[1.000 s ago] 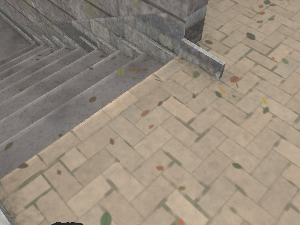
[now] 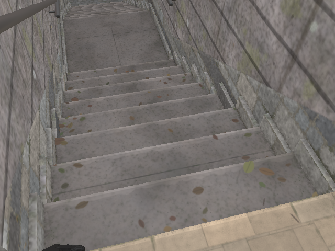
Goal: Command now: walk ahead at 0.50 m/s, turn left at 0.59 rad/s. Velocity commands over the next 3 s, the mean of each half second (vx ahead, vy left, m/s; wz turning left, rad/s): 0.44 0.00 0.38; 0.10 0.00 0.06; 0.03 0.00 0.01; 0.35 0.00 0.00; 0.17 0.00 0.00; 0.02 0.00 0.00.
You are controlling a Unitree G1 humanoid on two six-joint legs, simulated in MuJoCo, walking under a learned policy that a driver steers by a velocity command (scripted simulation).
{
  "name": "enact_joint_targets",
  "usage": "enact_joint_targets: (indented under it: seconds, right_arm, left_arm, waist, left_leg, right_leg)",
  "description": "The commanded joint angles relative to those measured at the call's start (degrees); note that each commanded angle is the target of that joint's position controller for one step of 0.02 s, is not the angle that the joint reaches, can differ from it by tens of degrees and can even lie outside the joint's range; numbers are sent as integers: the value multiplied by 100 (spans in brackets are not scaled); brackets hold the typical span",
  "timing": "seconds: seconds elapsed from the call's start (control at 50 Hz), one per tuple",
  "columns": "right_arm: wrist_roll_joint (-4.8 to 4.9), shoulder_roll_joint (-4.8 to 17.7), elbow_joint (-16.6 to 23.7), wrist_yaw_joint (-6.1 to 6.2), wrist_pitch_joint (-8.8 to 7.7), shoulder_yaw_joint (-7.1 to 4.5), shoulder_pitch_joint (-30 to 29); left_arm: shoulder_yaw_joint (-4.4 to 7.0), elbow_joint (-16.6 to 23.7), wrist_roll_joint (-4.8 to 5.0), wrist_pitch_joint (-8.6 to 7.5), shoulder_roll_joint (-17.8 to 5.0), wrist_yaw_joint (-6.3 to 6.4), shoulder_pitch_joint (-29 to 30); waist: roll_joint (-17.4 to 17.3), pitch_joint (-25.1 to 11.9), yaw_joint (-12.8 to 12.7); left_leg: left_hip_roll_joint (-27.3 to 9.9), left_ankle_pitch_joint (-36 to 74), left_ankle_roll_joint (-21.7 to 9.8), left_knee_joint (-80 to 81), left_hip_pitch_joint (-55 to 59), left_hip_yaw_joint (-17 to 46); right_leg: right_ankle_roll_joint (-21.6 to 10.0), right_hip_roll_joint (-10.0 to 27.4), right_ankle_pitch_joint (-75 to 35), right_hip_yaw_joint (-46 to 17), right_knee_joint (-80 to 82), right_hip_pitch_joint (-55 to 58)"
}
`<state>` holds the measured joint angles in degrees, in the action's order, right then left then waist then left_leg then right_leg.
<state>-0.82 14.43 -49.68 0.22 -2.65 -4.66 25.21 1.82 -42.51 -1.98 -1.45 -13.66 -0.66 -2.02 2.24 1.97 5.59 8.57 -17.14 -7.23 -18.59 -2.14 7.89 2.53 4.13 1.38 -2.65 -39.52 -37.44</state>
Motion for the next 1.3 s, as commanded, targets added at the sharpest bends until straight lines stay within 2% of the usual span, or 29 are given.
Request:
enact_joint_targets:
  seconds: [0.02,0.06,0.08,0.1,0.12,0.14,0.16,0.18,0.2,0.24,0.3,0.36,0.46,0.48,0.52,0.54,0.56,0.58,0.6,0.62,0.68,0.78,0.84,0.88,0.9,0.92,0.98,1.08,1.3]
  right_arm:
    - [-49,844,282,86,-12,-187,294]
    - [-50,875,447,119,-42,-199,-58]
    - [-62,979,514,82,-112,-209,-262]
    - [0,918,540,13,-167,-184,-297]
    - [134,387,781,-52,-202,-40,-75]
    - [121,440,885,-70,-158,-27,463]
    - [-22,740,581,7,-56,-53,419]
    - [-79,680,618,-23,-28,-28,-69]
    - [-76,571,676,-59,-7,-12,-261]
    - [-124,457,711,-114,128,9,-274]
    - [-58,456,834,-76,277,-4,-453]
    - [-105,208,1036,-71,308,120,-1085]
    - [-8,120,1189,-84,224,243,-1628]
    - [-45,28,1112,-50,241,299,-1439]
    - [-156,172,879,68,158,297,-751]
    - [-220,647,902,97,76,204,-408]
    - [-191,983,965,99,91,184,-227]
    - [77,1044,788,63,125,119,-54]
    - [150,748,812,44,132,192,-335]
    - [119,489,854,68,129,273,-815]
    - [40,194,735,136,71,435,-1238]
    - [53,214,432,135,70,520,-1299]
    - [107,321,294,137,169,513,-1408]
    - [145,327,191,124,216,529,-1382]
    - [109,315,138,112,209,520,-1328]
    - [131,253,95,79,235,506,-1226]
    - [57,213,-116,76,321,538,-1088]
    - [79,230,-376,95,311,586,-1113]
    - [102,194,-949,179,280,675,-856]
  left_arm:
    - [80,663,62,-186,-519,-25,728]
    - [134,521,63,-224,-680,-8,35]
    - [180,337,23,-262,-810,42,-604]
    - [265,177,-55,-344,-1011,120,-1427]
    - [396,221,-222,-370,-1571,211,-2215]
    - [448,244,-152,-290,-1732,186,-1882]
    - [361,359,-130,-226,-1148,167,-1291]
    - [257,383,-55,-253,-702,160,-1025]
    - [186,314,-57,-304,-504,141,-996]
    - [175,67,-34,-437,-519,124,-1248]
    - [213,-101,18,-614,-677,19,-1547]
    - [190,-219,96,-577,-674,3,-1549]
    - [184,-378,171,-395,-935,8,-1741]
    - [142,-446,183,-337,-820,40,-1774]
    - [98,-472,206,-244,-735,84,-1716]
    - [8,-424,192,-238,-536,132,-1972]
    - [-95,-429,234,-173,-77,164,-2743]
    - [15,-674,203,-5,-422,194,-3038]
    - [92,-676,135,63,-689,170,-2689]
    - [79,-606,104,81,-605,180,-2310]
    - [15,-726,45,245,-368,223,-2221]
    - [-77,-816,49,566,-128,211,-1984]
    - [-114,-924,56,580,-123,200,-1926]
    - [-116,-1028,-26,486,-229,175,-1945]
    - [-127,-1003,-49,396,-337,177,-1953]
    - [-105,-1040,45,316,-493,173,-1682]
    - [-165,-1214,111,81,-341,117,-1449]
    - [-210,-1405,118,66,-278,140,-1464]
    - [-215,-1780,77,90,-349,103,-1449]
  waist:
    - [-728,-14,-19]
    - [-794,-114,-429]
    - [-571,-464,-753]
    - [-171,-947,-1167]
    - [695,-1919,-1303]
    - [1867,-2434,-857]
    - [704,-1382,-649]
    - [95,-668,-735]
    - [-114,-356,-643]
    - [261,-82,-503]
    - [318,-187,-411]
    - [343,45,-388]
    - [487,-292,-621]
    - [491,-422,-584]
    - [115,-579,-280]
    - [-470,-978,-229]
    - [-1610,-1477,-473]
    - [-1708,-1569,-327]
    - [-1146,-1113,-379]
    - [-779,-900,-473]
    - [-746,-749,-723]
    - [-951,-548,-711]
    - [-968,-260,-755]
    - [-640,-42,-821]
    - [-483,52,-770]
    - [-100,353,-513]
    - [280,171,-417]
    - [-107,17,-507]
    - [-324,-4,-612]
  left_leg:
    - [-1482,2923,-468,-54,74,1204]
    - [-1535,3286,-301,-507,-204,1372]
    - [-1375,3776,-207,-1178,-367,1297]
    - [-966,3402,-80,-2430,-847,959]
    - [-467,1418,149,-4339,-2020,390]
    - [61,-1382,234,-5505,-3170,-84]
    - [-492,-729,209,-5994,-3640,-67]
    - [-648,-254,276,-5920,-3570,-200]
    - [-811,-98,310,-5578,-3424,-156]
    - [-920,-115,400,-5047,-3017,-120]
    - [-787,-40,490,-4659,-2966,-197]
    - [-872,388,638,-3257,-2795,-498]
    - [-752,953,698,-1854,-1886,-1022]
    - [-716,1096,678,-1851,-1445,-1067]
    - [-697,1587,515,-749,-530,-837]
    - [-1632,2993,279,-587,173,54]
    - [-3100,5384,-575,-769,1129,1581]
    - [-3160,5276,-1246,-534,841,1970]
    - [-2878,4926,-1235,-325,520,1556]
    - [-2680,4717,-1066,-149,173,1136]
    - [-2189,4615,-599,131,-528,325]
    - [-1870,1736,-379,602,-1096,204]
    - [-1808,-334,-241,853,-1553,442]
    - [-1646,-1241,212,854,-1974,474]
    - [-1522,-1072,402,697,-2045,387]
    - [-1167,-256,521,646,-1606,35]
    - [-1201,751,554,157,-341,-138]
    - [-1241,873,636,162,-561,-180]
    - [-1324,1065,766,67,-582,-226]
  right_leg:
    - [-133,-296,64,81,544,298]
    - [-346,-435,445,-6,918,1317]
    - [-506,-624,604,115,1133,2243]
    - [-718,-286,724,-142,1370,3467]
    - [-1095,1306,2205,-1975,1497,5019]
    - [-1712,2177,2715,-4517,2462,5354]
    - [-1634,1907,3347,-3976,2503,4558]
    - [-1573,1574,2681,-2971,2511,3775]
    - [-1466,1281,1752,-2205,2561,3244]
    - [-1328,945,531,-1338,2630,2643]
    - [-1431,963,-799,-821,2606,2633]
    - [-1286,727,-1656,-100,2552,2380]
    - [-1167,674,-2733,102,2011,2678]
    - [-1143,654,-2898,194,1874,2640]
    - [-807,335,-2337,274,1096,2611]
    - [-582,76,-916,500,225,2317]
    - [-407,-531,3134,626,-1168,1430]
    - [-344,-752,3844,199,-1988,1082]
    - [-293,-652,3623,-21,-2373,888]
    - [-284,-523,3244,-86,-2239,876]
    - [-147,-405,2536,-16,-1444,1694]
    - [-145,-476,2101,131,86,2414]
    - [-246,-467,1487,150,1121,2875]
    - [-370,-294,888,-69,1953,3350]
    - [-418,72,1020,-413,2247,3345]
    - [-524,48,1606,-573,2325,2462]
    - [-429,-24,1657,-579,2796,1775]
    - [-524,-36,1165,-559,2757,2308]
    - [-646,5,917,-575,2825,2504]
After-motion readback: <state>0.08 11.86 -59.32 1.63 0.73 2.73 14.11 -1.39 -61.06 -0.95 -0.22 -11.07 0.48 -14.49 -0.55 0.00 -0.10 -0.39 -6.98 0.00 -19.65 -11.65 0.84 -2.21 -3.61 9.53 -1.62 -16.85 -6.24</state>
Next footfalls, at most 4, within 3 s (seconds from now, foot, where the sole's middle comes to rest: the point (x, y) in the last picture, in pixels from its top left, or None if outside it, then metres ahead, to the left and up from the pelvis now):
0.10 right None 0.24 -0.13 -0.78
0.54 left None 0.36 0.10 -0.78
0.90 right None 0.36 -0.11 -0.78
2.18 right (183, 196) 0.76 -0.16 -0.94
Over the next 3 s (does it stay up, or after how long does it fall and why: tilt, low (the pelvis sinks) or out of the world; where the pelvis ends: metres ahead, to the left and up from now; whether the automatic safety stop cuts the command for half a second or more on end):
stays up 0.71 -0.10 -0.16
